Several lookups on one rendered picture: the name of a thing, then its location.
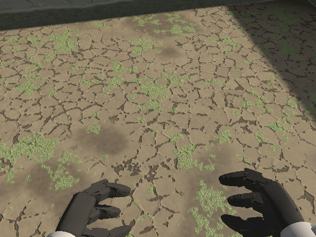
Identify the robot left hand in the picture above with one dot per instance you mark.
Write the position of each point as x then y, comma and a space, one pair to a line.
84, 209

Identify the robot right hand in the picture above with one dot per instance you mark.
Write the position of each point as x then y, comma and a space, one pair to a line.
268, 197

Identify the robot right forearm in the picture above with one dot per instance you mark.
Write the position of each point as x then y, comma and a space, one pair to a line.
298, 229

